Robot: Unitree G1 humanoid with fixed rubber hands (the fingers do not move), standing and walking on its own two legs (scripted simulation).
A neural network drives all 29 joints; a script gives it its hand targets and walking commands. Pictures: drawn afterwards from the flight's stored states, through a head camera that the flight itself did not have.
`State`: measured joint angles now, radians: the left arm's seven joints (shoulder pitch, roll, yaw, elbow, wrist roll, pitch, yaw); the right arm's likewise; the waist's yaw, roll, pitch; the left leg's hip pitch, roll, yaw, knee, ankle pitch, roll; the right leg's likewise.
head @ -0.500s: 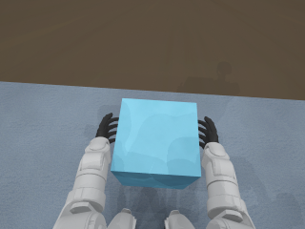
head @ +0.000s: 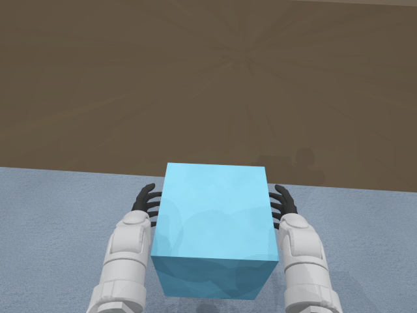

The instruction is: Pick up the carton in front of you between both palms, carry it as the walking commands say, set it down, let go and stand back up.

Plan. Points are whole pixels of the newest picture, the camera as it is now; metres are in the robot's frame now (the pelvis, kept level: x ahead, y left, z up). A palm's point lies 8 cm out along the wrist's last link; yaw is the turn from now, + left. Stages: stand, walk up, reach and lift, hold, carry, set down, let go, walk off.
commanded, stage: reach and lift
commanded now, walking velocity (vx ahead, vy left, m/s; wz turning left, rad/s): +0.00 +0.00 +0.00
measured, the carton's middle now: (212, 234) +0.30 +0.00 -0.05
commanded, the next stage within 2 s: hold in 0.84 s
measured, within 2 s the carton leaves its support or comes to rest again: neither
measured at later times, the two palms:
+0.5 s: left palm (140, 212) +0.30 +0.15 +0.03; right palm (288, 215) +0.30 -0.15 +0.03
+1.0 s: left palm (138, 207) +0.29 +0.15 +0.05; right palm (292, 211) +0.30 -0.15 +0.06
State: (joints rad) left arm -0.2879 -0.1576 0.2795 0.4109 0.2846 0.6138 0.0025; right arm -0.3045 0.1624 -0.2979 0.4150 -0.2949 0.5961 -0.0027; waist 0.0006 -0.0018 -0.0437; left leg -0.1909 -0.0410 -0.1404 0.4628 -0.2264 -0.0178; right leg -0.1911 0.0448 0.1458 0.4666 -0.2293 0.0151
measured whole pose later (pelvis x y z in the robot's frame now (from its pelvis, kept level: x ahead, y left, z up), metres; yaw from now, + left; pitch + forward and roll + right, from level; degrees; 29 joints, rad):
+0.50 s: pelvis +0.00 +0.00 +0.00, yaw +0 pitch -3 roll +0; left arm -0.28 -0.16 0.25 0.33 0.28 0.65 0.00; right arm -0.30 0.16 -0.28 0.34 -0.29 0.63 0.00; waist 0.00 0.00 -0.01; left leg -0.14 -0.04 -0.13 0.40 -0.21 -0.01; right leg -0.14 0.04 0.14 0.41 -0.21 0.02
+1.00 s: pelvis +0.01 +0.00 +0.01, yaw +0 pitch -6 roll +0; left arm -0.23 -0.14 0.19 0.21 0.25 0.75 0.01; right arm -0.24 0.15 -0.21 0.21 -0.26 0.73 -0.01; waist 0.00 0.00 -0.01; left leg -0.05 -0.03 -0.13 0.34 -0.19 -0.01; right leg -0.05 0.03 0.14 0.35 -0.19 0.01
